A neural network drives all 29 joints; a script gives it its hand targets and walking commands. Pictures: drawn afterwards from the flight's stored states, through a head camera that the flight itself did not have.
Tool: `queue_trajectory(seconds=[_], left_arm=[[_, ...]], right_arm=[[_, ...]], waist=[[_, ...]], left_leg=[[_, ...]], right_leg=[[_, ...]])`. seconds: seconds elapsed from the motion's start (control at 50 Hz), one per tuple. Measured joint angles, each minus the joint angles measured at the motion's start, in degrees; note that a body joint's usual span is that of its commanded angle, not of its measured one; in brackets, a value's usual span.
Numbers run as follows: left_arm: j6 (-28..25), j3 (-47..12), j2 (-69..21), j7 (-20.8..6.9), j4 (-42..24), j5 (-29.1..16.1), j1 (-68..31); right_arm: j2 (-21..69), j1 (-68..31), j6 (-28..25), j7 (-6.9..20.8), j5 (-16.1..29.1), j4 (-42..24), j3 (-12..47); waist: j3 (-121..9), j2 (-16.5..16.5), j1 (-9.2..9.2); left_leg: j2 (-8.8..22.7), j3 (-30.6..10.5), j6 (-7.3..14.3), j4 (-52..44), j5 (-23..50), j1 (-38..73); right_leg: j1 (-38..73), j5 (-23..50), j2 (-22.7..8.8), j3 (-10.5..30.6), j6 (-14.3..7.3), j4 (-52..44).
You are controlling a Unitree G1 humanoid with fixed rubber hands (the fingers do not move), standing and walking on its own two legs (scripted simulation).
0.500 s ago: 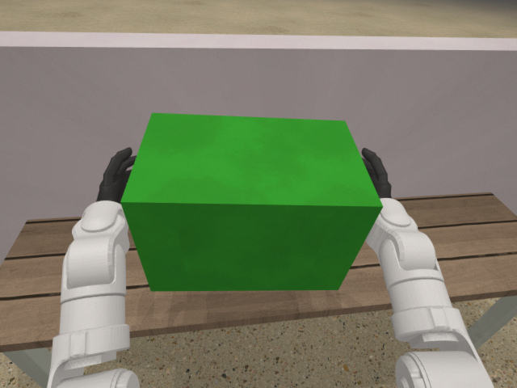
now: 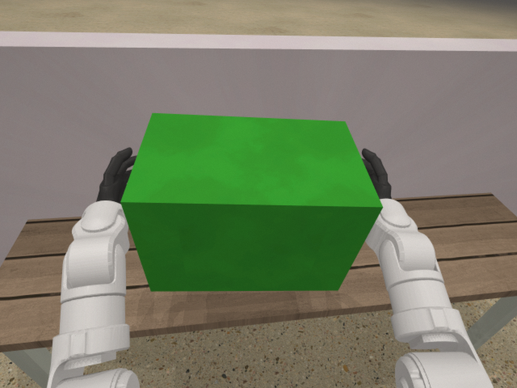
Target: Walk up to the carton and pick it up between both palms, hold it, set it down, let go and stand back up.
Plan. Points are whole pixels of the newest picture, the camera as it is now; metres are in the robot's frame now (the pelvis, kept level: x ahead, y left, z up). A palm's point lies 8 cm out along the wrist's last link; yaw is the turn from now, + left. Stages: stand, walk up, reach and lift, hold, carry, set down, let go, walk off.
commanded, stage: hold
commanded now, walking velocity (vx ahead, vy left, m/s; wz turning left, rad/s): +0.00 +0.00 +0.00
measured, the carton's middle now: (249, 205) +0.36 +0.00 +0.15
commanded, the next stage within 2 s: set down in 0.58 s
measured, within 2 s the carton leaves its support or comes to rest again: neither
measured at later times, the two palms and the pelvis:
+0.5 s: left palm (130, 200) +0.36 +0.18 +0.17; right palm (388, 203) +0.35 -0.21 +0.16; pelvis +0.00 +0.00 +0.00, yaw -1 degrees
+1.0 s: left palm (119, 213) +0.36 +0.20 +0.14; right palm (362, 220) +0.36 -0.18 +0.12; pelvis +0.01 +0.00 +0.00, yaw +0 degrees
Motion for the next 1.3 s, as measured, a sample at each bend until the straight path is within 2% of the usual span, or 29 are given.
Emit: queue_trajectory(seconds=[0.34,0.62,0.72,0.86,0.94,1.08,1.18,1.3], left_arm=[[1.13,0.20,-1.23,0.42,-2.67,0.69,0.44],[0.64,0.42,-1.29,0.52,-3.05,0.40,1.03],[-2.55,2.27,-2.12,-1.23,-1.32,1.88,1.03],[-10.07,3.38,-2.21,-2.67,4.90,3.54,0.24],[-12.73,2.63,-1.86,-2.71,7.63,3.19,0.67],[-17.08,-1.60,-1.65,-0.04,8.89,0.38,2.61],[-18.44,-2.97,-1.81,1.26,9.40,-0.44,2.97],[-19.36,-2.28,-2.09,1.40,11.50,0.03,1.76]], right_arm=[[-0.71,-0.03,0.14,0.65,0.90,-0.79,-0.22],[-0.33,0.31,-0.40,0.69,0.67,-1.01,-0.19],[1.38,0.79,-2.99,1.32,-2.09,-0.19,-1.19],[4.48,1.82,-11.83,3.74,-8.70,5.48,-4.28],[5.43,3.51,-15.60,4.11,-10.59,7.74,-5.26],[3.99,7.11,-20.16,4.08,-9.31,7.27,-4.71],[2.34,7.51,-20.45,3.77,-7.35,6.79,-3.56],[1.40,6.00,-20.10,3.43,-6.74,8.04,-3.00]], waist=[[0.58,-0.47,-1.38],[0.15,-0.19,-0.57],[0.80,-0.37,0.23],[2.13,-0.90,1.22],[3.03,-1.03,1.27],[3.45,-0.43,1.13],[2.85,-0.25,0.80],[2.55,-0.51,0.89]], left_leg=[[0.33,0.64,-0.07,-0.52,0.25,0.10],[0.38,1.28,0.02,-0.90,0.23,0.24],[0.12,1.25,0.17,-1.47,0.28,1.66],[-0.37,0.56,0.14,-1.94,0.19,3.43],[-0.57,0.15,0.15,-1.73,-0.11,3.54],[-0.38,-0.14,0.03,0.00,-1.29,1.57],[-0.13,0.30,0.07,0.18,-1.61,0.60],[0.06,0.81,0.07,-0.64,-1.38,0.71]], right_leg=[[-0.34,0.38,0.31,0.66,-0.14,-0.24],[-0.76,0.23,0.34,1.31,-0.08,0.06],[0.35,-0.17,0.06,1.26,0.10,0.26],[2.20,-0.92,-0.43,0.52,0.17,0.38],[2.62,-1.26,-0.63,0.09,0.23,0.34],[1.76,-1.32,-0.41,-0.21,0.30,-0.15],[0.67,-1.34,-0.17,0.23,0.35,-0.17],[0.23,-1.28,-0.01,0.74,0.32,-0.27]])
